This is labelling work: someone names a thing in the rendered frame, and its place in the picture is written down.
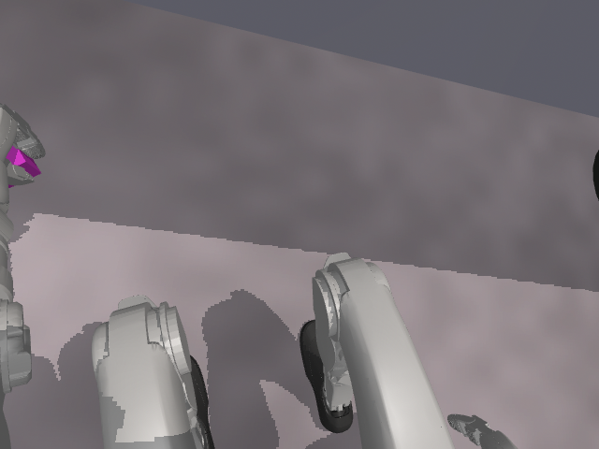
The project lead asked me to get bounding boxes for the right robot foot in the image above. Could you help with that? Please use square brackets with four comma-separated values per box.
[299, 320, 353, 433]

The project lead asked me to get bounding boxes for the right robot hand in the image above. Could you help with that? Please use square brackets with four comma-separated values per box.
[447, 414, 518, 449]

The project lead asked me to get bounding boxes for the left robot foot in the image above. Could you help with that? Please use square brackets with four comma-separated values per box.
[190, 355, 215, 449]

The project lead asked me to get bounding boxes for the left robot hand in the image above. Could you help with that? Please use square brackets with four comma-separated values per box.
[0, 103, 46, 185]

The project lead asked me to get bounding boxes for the left robot arm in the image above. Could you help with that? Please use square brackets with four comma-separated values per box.
[0, 160, 32, 449]

